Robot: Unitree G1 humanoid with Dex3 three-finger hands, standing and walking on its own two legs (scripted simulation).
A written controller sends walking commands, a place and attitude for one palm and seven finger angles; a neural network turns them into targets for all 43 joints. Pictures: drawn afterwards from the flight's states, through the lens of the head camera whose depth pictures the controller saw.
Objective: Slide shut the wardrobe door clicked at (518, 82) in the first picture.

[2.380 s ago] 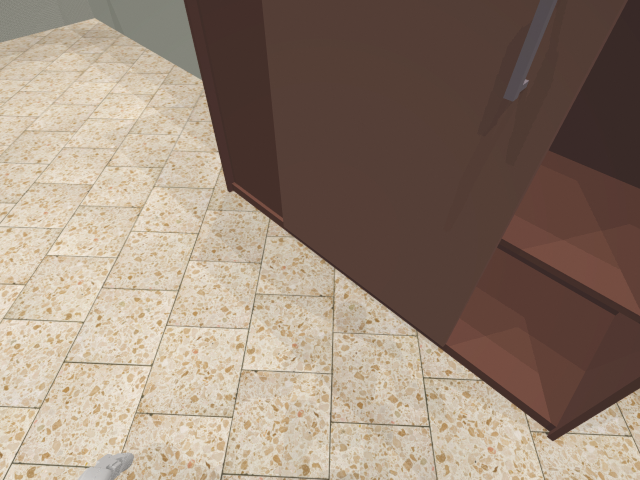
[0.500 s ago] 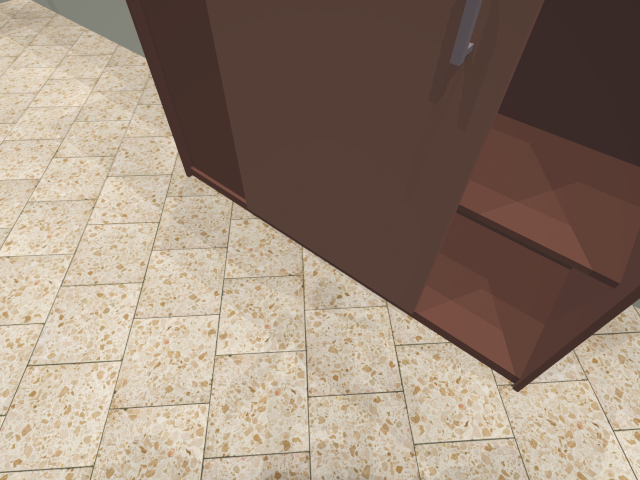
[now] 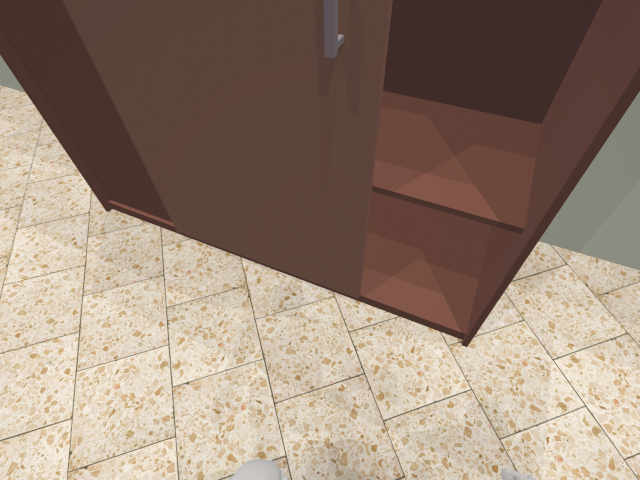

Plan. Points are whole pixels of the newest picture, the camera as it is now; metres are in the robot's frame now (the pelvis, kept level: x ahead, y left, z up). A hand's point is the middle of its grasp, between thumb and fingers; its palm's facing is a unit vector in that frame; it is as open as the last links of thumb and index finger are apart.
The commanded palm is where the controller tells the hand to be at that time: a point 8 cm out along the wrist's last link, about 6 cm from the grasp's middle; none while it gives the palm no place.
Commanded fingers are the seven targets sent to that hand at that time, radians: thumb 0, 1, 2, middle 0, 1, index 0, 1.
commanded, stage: turn to face it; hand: left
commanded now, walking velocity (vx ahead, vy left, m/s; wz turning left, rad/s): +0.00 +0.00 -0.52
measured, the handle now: out of the picture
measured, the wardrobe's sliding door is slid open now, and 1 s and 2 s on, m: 0.37 0.37 0.37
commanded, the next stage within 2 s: take the last steps up to it in 0.40 s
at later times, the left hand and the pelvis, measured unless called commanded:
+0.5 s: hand out of the picture +0.11 +0.26 -0.17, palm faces -0.24 -0.95 -0.21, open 7.4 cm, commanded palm none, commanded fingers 0.00 0.90 0.90 -0.20 -0.30 -0.20 -0.30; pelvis -0.01 +0.07 +0.00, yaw -15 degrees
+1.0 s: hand out of the picture +0.09 +0.23 -0.17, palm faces -0.24 -0.95 -0.21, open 7.3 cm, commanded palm none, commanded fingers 0.00 0.90 0.90 -0.20 -0.30 -0.20 -0.30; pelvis +0.09 +0.04 -0.01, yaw -17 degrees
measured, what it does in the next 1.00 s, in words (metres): walks ahead, turning right: left foot, then right foot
